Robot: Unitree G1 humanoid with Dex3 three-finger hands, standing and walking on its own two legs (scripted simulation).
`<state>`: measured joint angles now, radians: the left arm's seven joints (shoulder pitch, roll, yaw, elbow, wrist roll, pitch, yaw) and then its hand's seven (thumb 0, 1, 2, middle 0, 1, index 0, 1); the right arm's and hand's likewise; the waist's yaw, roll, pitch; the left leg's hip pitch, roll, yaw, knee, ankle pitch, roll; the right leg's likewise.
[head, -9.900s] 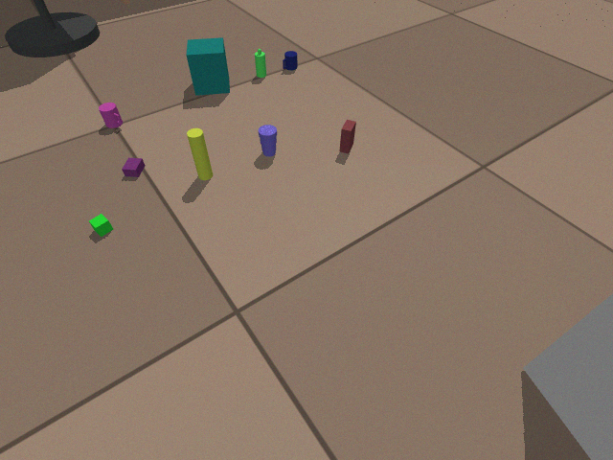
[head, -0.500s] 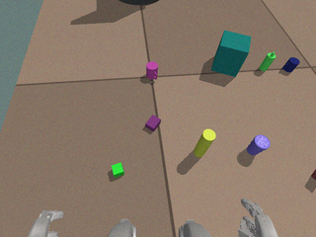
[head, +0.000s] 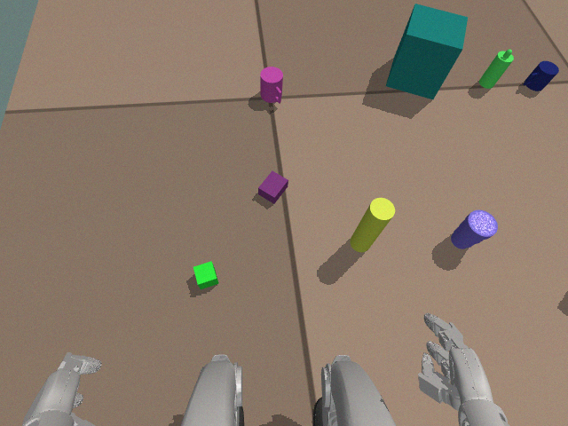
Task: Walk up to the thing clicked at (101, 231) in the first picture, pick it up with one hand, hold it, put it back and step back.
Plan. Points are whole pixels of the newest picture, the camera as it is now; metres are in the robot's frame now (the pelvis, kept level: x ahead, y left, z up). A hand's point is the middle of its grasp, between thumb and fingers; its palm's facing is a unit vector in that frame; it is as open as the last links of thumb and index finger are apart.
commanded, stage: rise first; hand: left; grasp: from above
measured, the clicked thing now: (206, 275) +0.50 +0.21 -0.62
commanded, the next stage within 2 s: none
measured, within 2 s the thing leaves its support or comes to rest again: neither
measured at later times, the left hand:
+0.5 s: hand (139, 323) +0.31 +0.30 -0.34, palm faces -0.41 -0.23 -0.88, open 14.2 cm
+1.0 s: hand (164, 297) +0.39 +0.28 -0.45, palm faces -0.40 -0.12 -0.91, open 14.2 cm
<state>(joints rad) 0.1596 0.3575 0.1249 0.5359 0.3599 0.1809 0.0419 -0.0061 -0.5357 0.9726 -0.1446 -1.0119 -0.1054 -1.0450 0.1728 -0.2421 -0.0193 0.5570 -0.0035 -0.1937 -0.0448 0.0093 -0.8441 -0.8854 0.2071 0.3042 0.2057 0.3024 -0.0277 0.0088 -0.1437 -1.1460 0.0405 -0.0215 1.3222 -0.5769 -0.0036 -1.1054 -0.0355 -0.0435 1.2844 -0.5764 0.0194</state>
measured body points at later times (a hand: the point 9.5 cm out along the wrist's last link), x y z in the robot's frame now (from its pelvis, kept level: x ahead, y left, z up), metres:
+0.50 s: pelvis -0.07 -0.01 -0.20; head +0.14 +0.00 +0.19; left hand +0.33 +0.30 -0.29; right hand +0.05 -0.29 -0.34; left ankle +0.02 +0.12 -0.62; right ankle +0.01 -0.14 -0.62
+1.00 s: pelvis -0.07 +0.01 -0.28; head +0.17 +0.05 +0.10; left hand +0.41 +0.28 -0.40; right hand -0.05 -0.27 -0.39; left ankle +0.02 +0.12 -0.62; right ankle +0.01 -0.14 -0.61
